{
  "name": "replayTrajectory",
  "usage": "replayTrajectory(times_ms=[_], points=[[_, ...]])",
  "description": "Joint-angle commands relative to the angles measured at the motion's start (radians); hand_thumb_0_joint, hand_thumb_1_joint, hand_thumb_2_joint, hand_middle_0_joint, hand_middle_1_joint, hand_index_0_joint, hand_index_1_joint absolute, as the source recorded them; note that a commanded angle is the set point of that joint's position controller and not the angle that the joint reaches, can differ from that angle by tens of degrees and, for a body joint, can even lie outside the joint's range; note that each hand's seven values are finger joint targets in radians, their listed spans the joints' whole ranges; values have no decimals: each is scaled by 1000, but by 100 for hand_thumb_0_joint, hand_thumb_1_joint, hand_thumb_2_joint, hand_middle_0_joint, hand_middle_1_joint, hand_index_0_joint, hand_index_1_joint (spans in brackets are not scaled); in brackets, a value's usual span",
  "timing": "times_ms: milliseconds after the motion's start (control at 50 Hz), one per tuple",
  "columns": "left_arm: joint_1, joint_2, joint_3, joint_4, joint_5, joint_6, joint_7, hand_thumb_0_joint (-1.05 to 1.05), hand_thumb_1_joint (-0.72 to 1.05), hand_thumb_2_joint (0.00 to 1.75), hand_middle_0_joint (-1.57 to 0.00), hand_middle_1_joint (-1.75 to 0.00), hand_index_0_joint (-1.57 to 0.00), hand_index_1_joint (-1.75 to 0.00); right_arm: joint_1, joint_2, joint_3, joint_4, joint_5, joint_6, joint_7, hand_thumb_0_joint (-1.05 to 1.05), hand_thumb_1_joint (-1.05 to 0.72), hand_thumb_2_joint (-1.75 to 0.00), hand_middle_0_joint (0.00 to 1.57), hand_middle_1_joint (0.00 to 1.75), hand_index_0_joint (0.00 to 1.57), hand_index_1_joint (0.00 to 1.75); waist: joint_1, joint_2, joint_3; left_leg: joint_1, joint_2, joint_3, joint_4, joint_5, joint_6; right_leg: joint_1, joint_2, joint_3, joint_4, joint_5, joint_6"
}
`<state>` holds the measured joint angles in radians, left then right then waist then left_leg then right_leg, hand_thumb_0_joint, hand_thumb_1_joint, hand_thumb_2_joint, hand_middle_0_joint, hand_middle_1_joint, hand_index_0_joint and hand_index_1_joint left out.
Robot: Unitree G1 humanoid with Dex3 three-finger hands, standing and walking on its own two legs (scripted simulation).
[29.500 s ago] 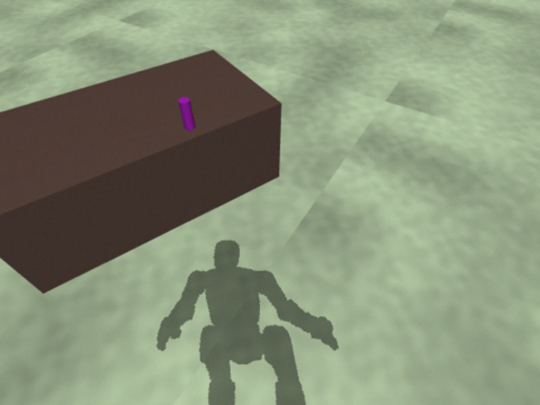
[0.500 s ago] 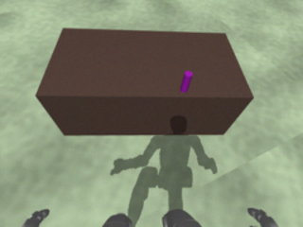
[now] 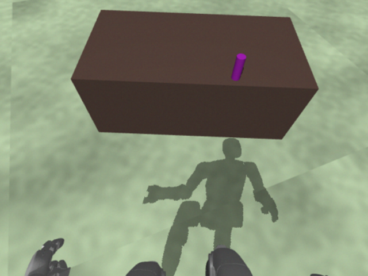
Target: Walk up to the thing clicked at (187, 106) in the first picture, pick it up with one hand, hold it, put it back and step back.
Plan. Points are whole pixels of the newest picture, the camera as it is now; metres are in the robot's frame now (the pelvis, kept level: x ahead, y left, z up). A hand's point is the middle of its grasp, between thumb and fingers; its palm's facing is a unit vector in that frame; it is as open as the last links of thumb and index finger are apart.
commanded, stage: step back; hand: right
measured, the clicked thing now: (238, 67) +0.97 -0.24 -0.24
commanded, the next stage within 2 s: stand in 1.16 s
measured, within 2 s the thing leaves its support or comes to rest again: neither
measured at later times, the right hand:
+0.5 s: hand out of the picture -0.04 -0.28 -0.14, palm faces -0.01 +0.92 -0.39, open 7.4 cm
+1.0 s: hand out of the picture +0.01 -0.26 -0.13, palm faces -0.01 +0.93 -0.36, open 7.3 cm
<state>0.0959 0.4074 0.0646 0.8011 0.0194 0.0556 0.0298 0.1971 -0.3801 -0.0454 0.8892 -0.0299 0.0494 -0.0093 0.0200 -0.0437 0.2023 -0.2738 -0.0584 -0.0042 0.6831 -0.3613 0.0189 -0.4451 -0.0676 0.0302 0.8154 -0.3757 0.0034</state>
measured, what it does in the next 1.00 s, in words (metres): steps on the spot: right foot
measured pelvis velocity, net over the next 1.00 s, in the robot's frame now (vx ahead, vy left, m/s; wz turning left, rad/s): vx -0.07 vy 0.00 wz -0.02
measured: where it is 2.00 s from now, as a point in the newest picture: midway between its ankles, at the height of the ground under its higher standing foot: outside the picture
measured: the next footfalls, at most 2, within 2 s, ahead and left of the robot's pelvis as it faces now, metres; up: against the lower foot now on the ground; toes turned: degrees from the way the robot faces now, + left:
right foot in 0.26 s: -0.07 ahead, -0.13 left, +0.00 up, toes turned -3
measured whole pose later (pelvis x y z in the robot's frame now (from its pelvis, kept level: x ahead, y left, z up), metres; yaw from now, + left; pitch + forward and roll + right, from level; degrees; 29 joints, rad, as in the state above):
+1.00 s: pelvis -0.07 +0.00 +0.02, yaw -1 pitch -2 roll -1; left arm 0.09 0.37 0.04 1.05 0.01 -0.02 0.00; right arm 0.13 -0.35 -0.03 1.05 -0.02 -0.03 0.00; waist 0.02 -0.01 0.06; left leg -0.23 -0.02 -0.05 0.55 -0.28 0.01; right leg -0.13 -0.02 -0.02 0.50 -0.33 0.02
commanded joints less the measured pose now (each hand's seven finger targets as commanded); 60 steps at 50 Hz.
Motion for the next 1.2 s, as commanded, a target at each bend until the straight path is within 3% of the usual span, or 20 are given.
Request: replayTrajectory(times_ms=[0,60,160,200,220,240,260,280,340,440,480,500,520,560,620,680,760,920,1100,1180], points=[[-17,184,56,-64,-6,2,18,0,90,90,-20,-30,-20,-30,-52,-312,-81,-102,-13,-33,-15,0,-90,-90,20,30,20,30,-23,122,-229,-40,387,-361,-293,553,250,0,146,168,448,-241,-29],[89,181,59,-16,-9,-6,-1,0,90,90,-20,-30,-20,-30,-99,-262,-62,-102,-9,-42,-22,0,-90,-90,20,30,20,30,26,171,-193,-29,307,-237,-262,395,199,1,132,131,411,-119,-19],[67,162,49,5,11,-48,-29,0,90,90,-20,-30,-20,-30,-35,-263,-76,-85,-19,-42,-9,0,-90,-90,20,30,20,30,-45,214,-233,91,296,-251,-285,-31,189,106,88,8,-128,-177,-2],[164,137,47,69,14,-66,-26,0,90,90,-20,-30,-20,-30,-68,-267,-73,-85,-14,-28,-3,0,-90,-90,20,30,20,30,5,211,-240,6,267,-188,-216,-8,152,285,110,-44,-441,-5,-32],[197,167,62,96,22,-75,-20,0,90,90,-20,-30,-20,-30,-59,-231,-60,-83,-12,-26,0,0,-90,-90,20,30,20,30,25,141,-237,-92,224,-138,-116,-25,107,386,94,22,-473,38,-53],[201,221,78,94,34,-85,-17,0,90,90,-20,-30,-20,-30,-46,-172,-41,-95,-7,-29,3,0,-90,-90,20,30,20,30,16,-7,-219,-260,141,-80,28,-109,46,446,-34,270,-522,-105,-92],[128,309,92,65,35,-87,-16,0,90,90,-20,-30,-20,-30,-108,-149,-38,-104,-2,-31,-5,0,-90,-90,20,30,20,30,50,-133,-182,-263,53,-100,110,-197,-7,204,-257,524,-579,-328,-208],[45,326,91,43,37,-90,-17,0,90,90,-20,-30,-20,-30,-117,-205,-59,-83,1,-32,-8,0,-90,-90,20,30,20,30,32,-105,-93,-165,84,-172,213,-179,-24,3,-314,572,-594,-410,-259],[23,221,62,50,26,-108,-13,0,90,90,-20,-30,-20,-30,-76,-183,-45,-33,18,-55,1,0,-90,-90,20,30,20,30,-1,-53,-105,-165,41,-122,166,-66,-20,153,-175,294,-478,54,-185],[8,229,49,65,21,-87,-28,0,90,90,-20,-30,-20,-30,-20,-166,-47,10,7,-77,14,0,-90,-90,20,30,20,30,-17,-105,-139,71,27,14,-189,14,-18,120,-129,187,-418,-11,-138],[50,162,16,75,13,-78,-32,0,90,90,-20,-30,-20,-30,-4,-191,-62,24,-4,-92,5,0,-90,-90,20,30,20,30,-27,-1,-173,231,115,-158,-309,55,24,27,-66,118,-280,90,-87],[40,123,6,85,-6,-73,-35,0,90,90,-20,-30,-20,-30,-20,-236,-62,22,-5,-99,1,0,-90,-90,20,30,20,30,-20,151,-196,178,266,-408,-390,-88,95,-2,37,26,-174,-49,-34],[42,173,26,105,-10,-69,-28,0,90,90,-20,-30,-20,-30,-27,-273,-67,17,-3,-98,6,0,-90,-90,20,30,20,30,-11,133,-191,41,347,-473,-426,-218,171,100,38,-2,-115,-150,-31],[52,166,22,112,-4,-77,-33,0,90,90,-20,-30,-20,-30,-70,-248,-56,14,-9,-99,9,0,-90,-90,20,30,20,30,4,122,-162,0,308,-397,-421,-166,156,144,33,10,-147,-136,-38],[97,156,26,164,0,-99,-28,0,90,90,-20,-30,-20,-30,-103,-199,-37,30,11,-91,12,0,-90,-90,20,30,20,30,36,162,-214,-55,209,-232,-315,80,52,349,27,19,-401,81,-49],[55,215,34,170,7,-107,-30,0,90,90,-20,-30,-20,-30,-87,-179,-34,42,10,-86,14,0,-90,-90,20,30,20,30,7,66,-165,-97,106,-138,-237,-51,3,314,-65,158,-455,-66,-100],[-6,218,27,168,9,-108,-27,0,90,90,-20,-30,-20,-30,-67,-163,-29,77,8,-92,13,0,-90,-90,20,30,20,30,-18,-13,-138,-25,88,-90,-187,71,9,230,-128,175,-486,3,-120],[-21,175,17,187,-11,-97,-18,0,90,90,-20,-30,-20,-30,-88,-177,-32,96,14,-101,2,0,-90,-90,20,30,20,30,6,62,-275,76,164,-143,-203,546,55,380,-32,3,-339,359,-48],[-49,180,9,203,-6,-90,-15,0,90,90,-20,-30,-20,-30,-156,-173,-33,92,10,-86,-2,0,-90,-90,20,30,20,30,12,82,-255,44,153,-140,-214,436,47,390,-41,5,-365,310,-52],[-62,145,-13,229,-20,-85,-15,0,90,90,-20,-30,-20,-30,-156,-181,-17,116,26,-88,-3,0,-90,-90,20,30,20,30,-15,76,-241,159,175,-158,-272,577,22,351,-41,31,-439,408,-21]])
